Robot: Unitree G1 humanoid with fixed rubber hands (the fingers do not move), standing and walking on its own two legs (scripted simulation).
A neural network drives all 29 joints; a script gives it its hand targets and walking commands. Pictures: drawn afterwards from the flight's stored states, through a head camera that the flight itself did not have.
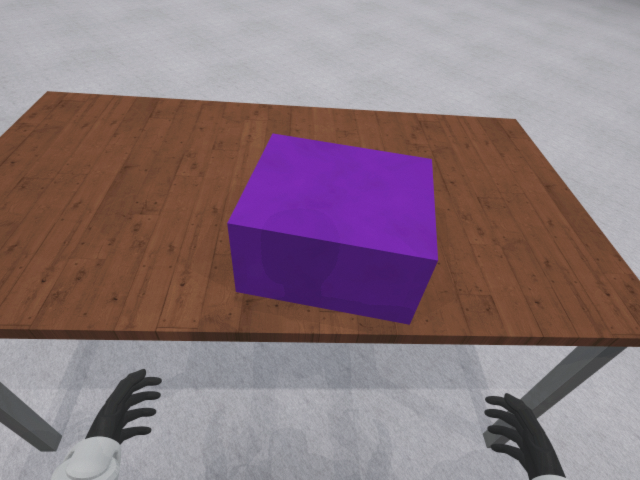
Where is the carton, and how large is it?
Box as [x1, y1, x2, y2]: [227, 134, 437, 324]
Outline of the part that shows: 272,134 227,223 236,291 409,324 437,261 431,159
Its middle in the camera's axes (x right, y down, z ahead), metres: +0.03 -0.03 +0.69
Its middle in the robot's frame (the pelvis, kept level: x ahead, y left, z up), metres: +0.54 -0.01 +0.00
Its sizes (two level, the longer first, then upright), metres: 0.297 0.252 0.161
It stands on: a table, 0.69 m high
